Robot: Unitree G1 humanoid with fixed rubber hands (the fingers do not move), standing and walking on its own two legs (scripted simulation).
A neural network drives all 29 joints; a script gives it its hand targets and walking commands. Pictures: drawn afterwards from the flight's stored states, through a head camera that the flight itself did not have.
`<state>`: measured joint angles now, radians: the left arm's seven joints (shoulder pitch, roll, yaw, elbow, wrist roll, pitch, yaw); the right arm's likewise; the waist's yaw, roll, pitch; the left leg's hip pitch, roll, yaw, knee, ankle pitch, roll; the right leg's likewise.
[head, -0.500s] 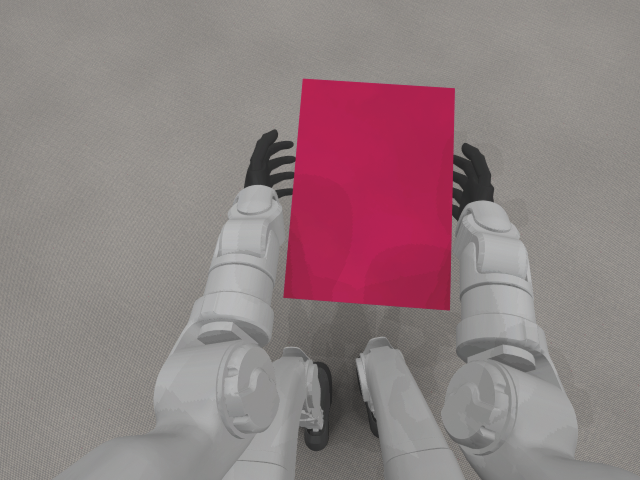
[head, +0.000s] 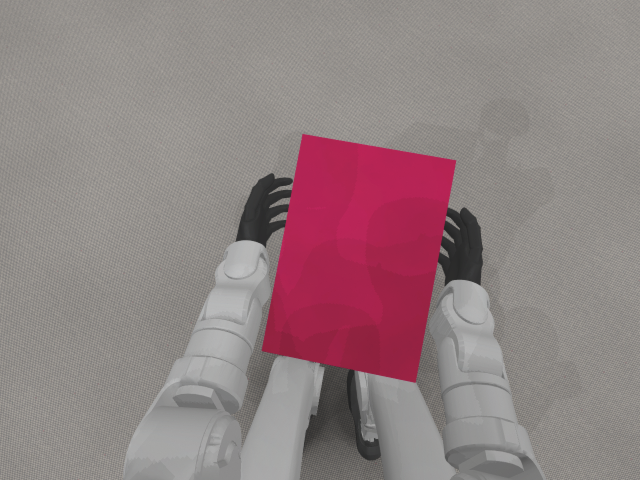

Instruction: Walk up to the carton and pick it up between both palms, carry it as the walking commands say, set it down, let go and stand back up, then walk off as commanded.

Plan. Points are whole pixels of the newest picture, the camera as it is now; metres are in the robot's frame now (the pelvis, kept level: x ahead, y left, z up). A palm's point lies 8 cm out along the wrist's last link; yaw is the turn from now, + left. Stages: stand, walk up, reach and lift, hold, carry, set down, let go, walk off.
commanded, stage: set down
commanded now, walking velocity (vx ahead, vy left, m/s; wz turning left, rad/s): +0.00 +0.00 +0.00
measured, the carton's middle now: (353, 253) +0.39 -0.03 -0.19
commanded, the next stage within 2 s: none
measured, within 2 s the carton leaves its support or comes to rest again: neither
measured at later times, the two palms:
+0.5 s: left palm (263, 232) +0.42 +0.10 -0.17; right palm (443, 270) +0.37 -0.15 -0.18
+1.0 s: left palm (274, 226) +0.46 +0.10 -0.29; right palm (421, 258) +0.40 -0.15 -0.30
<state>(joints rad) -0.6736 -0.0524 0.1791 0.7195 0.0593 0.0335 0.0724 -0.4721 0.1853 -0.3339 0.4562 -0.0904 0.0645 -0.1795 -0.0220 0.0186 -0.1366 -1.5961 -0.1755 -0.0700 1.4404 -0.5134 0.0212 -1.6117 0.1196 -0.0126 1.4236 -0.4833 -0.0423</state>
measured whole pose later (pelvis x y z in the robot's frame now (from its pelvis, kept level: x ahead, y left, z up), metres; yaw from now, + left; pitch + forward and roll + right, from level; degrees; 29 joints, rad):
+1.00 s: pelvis -0.09 +0.03 -0.17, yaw -2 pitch +23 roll -4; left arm -1.38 0.12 0.20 0.76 0.06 0.32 0.18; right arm -1.19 -0.03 -0.46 0.53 -0.06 0.33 -0.15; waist -0.03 0.06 0.53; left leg -1.91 -0.18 0.02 2.07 -0.56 0.06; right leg -1.89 0.13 -0.06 2.01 -0.53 0.02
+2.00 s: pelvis -0.08 +0.03 -0.24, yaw -3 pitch +25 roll -4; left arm -1.47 0.16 0.27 0.95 0.10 0.24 0.15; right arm -1.32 -0.12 -0.37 0.81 0.02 0.25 -0.14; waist -0.05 0.00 0.49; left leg -2.12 -0.14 0.08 2.29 -0.60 0.09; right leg -2.12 0.14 -0.08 2.24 -0.56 0.02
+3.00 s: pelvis -0.05 +0.03 -0.25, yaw -3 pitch +34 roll -4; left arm -1.35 0.14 0.25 1.08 0.11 0.14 0.13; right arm -1.19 -0.05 -0.48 0.88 -0.09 0.16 -0.11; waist -0.05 0.02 0.25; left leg -2.24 -0.15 0.09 2.32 -0.67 0.10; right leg -2.24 0.13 -0.08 2.27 -0.64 0.01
